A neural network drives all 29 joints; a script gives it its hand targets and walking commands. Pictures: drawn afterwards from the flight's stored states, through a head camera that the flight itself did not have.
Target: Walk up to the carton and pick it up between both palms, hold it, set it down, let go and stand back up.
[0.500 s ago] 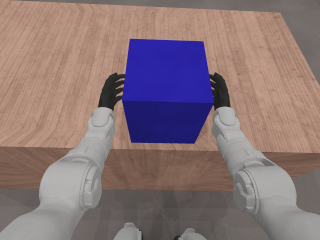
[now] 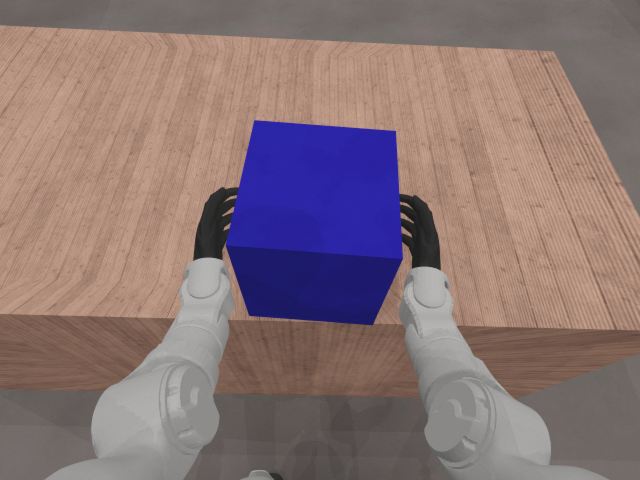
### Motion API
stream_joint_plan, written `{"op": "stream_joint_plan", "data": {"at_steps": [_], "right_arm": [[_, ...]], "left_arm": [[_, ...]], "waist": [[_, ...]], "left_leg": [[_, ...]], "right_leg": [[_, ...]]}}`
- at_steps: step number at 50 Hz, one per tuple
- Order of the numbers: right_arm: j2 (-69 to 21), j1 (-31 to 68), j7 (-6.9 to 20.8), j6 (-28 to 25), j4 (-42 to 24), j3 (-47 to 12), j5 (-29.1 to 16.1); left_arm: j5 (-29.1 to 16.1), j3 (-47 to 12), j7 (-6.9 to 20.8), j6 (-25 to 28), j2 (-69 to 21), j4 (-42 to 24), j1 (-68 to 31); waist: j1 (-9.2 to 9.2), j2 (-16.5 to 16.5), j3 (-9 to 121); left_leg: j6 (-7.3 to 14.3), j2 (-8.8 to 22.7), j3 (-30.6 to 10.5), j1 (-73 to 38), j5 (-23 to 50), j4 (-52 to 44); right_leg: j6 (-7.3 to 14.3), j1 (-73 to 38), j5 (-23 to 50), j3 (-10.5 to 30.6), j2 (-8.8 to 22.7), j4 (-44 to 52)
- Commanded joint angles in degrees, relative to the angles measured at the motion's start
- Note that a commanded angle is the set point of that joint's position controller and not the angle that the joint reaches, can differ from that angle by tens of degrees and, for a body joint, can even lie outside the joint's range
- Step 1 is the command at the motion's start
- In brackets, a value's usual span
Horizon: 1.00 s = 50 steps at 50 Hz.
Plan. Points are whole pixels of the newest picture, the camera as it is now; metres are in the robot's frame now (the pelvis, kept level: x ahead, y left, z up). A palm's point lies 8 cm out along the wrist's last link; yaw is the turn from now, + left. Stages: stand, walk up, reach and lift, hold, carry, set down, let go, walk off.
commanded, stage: reach and lift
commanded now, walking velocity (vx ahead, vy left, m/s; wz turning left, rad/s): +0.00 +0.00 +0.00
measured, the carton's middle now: (317, 229) +0.45 +0.02 -0.01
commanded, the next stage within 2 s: none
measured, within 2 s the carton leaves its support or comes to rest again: leaves its support in 1.72 s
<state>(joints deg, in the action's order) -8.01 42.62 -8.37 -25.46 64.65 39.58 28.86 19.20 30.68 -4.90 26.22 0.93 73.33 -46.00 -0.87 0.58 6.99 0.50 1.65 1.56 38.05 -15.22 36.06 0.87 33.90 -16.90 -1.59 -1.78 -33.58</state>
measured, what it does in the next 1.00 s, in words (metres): stands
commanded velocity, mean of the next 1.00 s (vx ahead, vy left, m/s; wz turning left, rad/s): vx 0.00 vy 0.00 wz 0.00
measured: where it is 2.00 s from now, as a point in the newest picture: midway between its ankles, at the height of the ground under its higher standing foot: outside the picture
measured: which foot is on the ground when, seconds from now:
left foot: down 0.00-1.00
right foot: down 0.00-1.00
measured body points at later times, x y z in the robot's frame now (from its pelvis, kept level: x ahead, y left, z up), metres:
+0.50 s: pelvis +0.02 +0.00 +0.01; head +0.11 +0.03 +0.45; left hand +0.41 +0.16 +0.01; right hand +0.41 -0.12 +0.01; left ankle +0.01 +0.11 -0.72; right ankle -0.02 -0.11 -0.72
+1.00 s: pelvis +0.02 -0.01 +0.02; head +0.11 +0.03 +0.46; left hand +0.41 +0.16 +0.01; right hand +0.41 -0.12 +0.02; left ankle +0.01 +0.11 -0.72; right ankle -0.02 -0.11 -0.72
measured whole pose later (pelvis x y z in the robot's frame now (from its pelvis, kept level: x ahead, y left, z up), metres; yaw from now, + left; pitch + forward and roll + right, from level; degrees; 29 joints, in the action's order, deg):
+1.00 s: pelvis +0.02 -0.01 +0.02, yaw +1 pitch +17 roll -1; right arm -12.5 37.7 -9.4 -26.6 58.6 44.3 33.0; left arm 28.4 34.9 -2.6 20.7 -4.7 60.1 -40.4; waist -1.8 3.3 5.3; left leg 0.0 1.7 1.1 30.2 -10.8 24.5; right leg 1.4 25.1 -11.6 -2.1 -2.1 -20.2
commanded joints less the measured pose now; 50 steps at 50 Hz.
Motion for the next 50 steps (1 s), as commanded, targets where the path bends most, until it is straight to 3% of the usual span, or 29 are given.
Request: {"op": "stream_joint_plan", "data": {"at_steps": [1, 17, 50], "right_arm": [[-30.8, 28.3, 10.3, -1.6, 3.7, -15.2, 8.0], [-31.3, 25.9, 9.9, -3.6, 0.5, -13.1, 10.0], [-32.9, 26.1, 9.0, -4.9, -1.8, -14.0, 11.1]], "left_arm": [[7.6, -9.9, 6.9, -0.2, -24.7, -2.1, -27.8], [12.4, -8.7, 6.1, -4.4, -28.6, -10.0, -21.5], [12.3, -9.1, 6.8, -5.0, -30.5, -11.7, -22.6]], "waist": [[-1.62, -2.3, 34.9], [-3.34, -3.2, 33.5], [-3.01, -2.3, 34.1]], "left_leg": [[-1.7, 0.3, 3.4, -19.4, 29.5, -2.8], [-2.1, 1.0, 4.2, -23.3, 36.9, -6.7], [-1.5, 0.6, 4.5, -20.0, 32.8, -11.1]], "right_leg": [[-1.4, -19.8, 28.9, -2.0, 1.6, 2.8], [-0.8, -25.3, 32.6, -3.0, 1.4, 7.3], [-0.9, -31.3, 36.2, -3.0, 2.1, 9.3]]}}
